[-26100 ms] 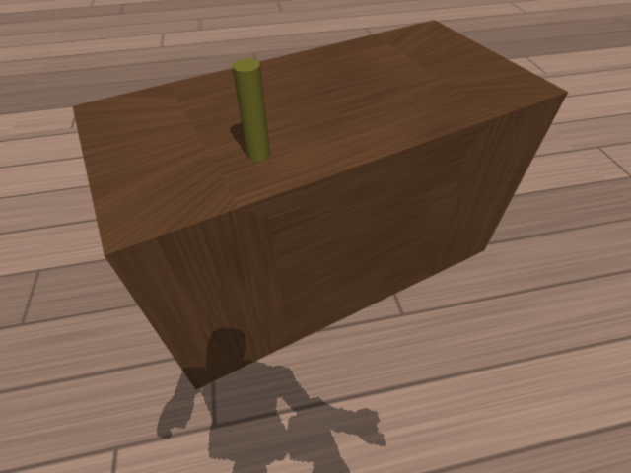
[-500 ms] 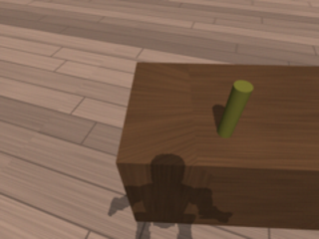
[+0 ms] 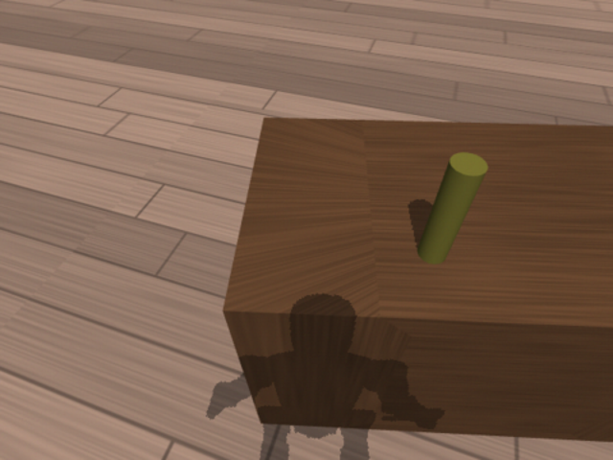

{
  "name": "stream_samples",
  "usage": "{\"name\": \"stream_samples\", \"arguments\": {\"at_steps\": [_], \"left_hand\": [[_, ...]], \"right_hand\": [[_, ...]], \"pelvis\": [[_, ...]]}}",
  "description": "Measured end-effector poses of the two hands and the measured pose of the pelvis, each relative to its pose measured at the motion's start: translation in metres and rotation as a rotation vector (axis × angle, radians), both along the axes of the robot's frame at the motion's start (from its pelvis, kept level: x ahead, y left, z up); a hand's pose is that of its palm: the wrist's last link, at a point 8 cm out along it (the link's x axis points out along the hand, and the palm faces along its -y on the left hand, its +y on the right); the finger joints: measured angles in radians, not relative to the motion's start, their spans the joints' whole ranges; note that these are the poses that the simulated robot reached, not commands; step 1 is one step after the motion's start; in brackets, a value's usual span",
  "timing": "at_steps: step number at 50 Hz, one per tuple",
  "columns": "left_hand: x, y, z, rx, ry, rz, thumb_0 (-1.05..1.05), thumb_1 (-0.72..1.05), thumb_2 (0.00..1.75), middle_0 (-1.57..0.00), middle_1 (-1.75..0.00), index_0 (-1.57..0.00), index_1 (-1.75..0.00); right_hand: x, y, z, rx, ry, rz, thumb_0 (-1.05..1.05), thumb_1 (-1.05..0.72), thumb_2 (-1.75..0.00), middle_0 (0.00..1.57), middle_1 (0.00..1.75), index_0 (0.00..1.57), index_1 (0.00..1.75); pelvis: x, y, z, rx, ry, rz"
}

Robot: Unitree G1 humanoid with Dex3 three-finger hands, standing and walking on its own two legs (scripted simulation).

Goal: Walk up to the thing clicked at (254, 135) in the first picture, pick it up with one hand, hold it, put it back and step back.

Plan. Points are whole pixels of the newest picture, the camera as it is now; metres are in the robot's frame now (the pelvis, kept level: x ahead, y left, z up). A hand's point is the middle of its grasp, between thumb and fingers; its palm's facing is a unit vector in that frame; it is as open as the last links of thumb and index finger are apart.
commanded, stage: stand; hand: right
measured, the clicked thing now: (447, 214) +0.48 -0.21 +0.02
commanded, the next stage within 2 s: none
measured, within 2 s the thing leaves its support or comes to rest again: neither
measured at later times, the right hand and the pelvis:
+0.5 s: hand out of the picture +0.07 -0.25 -0.16, palm faces -0.04 +0.94 -0.35, open 7.9 cm; pelvis +0.01 +0.00 +0.00, yaw +0 degrees
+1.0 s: hand out of the picture +0.08 -0.25 -0.16, palm faces -0.05 +0.94 -0.35, open 7.4 cm; pelvis +0.01 +0.00 +0.00, yaw +1 degrees
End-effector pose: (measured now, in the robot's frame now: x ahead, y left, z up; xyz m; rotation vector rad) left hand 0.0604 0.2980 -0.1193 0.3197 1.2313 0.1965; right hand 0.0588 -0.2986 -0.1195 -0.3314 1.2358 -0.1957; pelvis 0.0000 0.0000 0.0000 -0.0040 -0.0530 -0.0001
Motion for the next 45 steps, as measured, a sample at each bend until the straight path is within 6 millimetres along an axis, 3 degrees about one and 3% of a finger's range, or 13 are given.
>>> {"name": "stream_samples", "arguments": {"at_steps": [6,15,23,31,45], "left_hand": [[0.000,0.000,0.000,0.000,-0.001,0.003,0.00,0.90,0.90,-0.20,-0.30,-0.20,-0.30],[0.000,0.000,0.000,0.001,0.007,0.006,0.00,0.91,0.90,-0.20,-0.30,-0.20,-0.30],[0.004,-0.002,0.000,0.001,0.003,0.007,0.00,0.91,0.90,-0.20,-0.30,-0.20,-0.30],[0.009,-0.002,0.000,-0.001,-0.005,0.006,0.00,0.91,0.90,-0.20,-0.30,-0.20,-0.30],[0.011,0.000,0.001,0.002,-0.002,0.013,0.00,0.91,0.90,-0.20,-0.30,-0.20,-0.30]], "right_hand": [[0.002,0.000,0.000,0.000,-0.002,0.003,0.00,0.28,-0.28,0.14,0.18,0.14,0.19],[0.005,0.001,-0.001,0.005,0.004,0.006,0.00,-0.30,-0.72,0.19,0.28,0.19,0.28],[0.010,0.001,-0.001,0.005,0.002,0.009,0.01,-0.74,-0.86,0.20,0.30,0.20,0.30],[0.015,0.001,0.000,0.004,-0.005,0.013,0.01,-0.88,-0.89,0.20,0.30,0.20,0.30],[0.017,0.002,-0.001,0.005,0.002,0.016,0.01,-0.91,-0.90,0.20,0.30,0.20,0.30]], "pelvis": [[0.000,0.000,0.000,0.001,0.002,0.002],[0.002,-0.001,0.000,0.001,0.007,0.003],[0.005,-0.001,0.000,-0.001,0.008,0.004],[0.007,-0.001,0.000,0.000,0.010,0.006],[0.010,-0.001,0.000,0.001,0.013,0.010]]}}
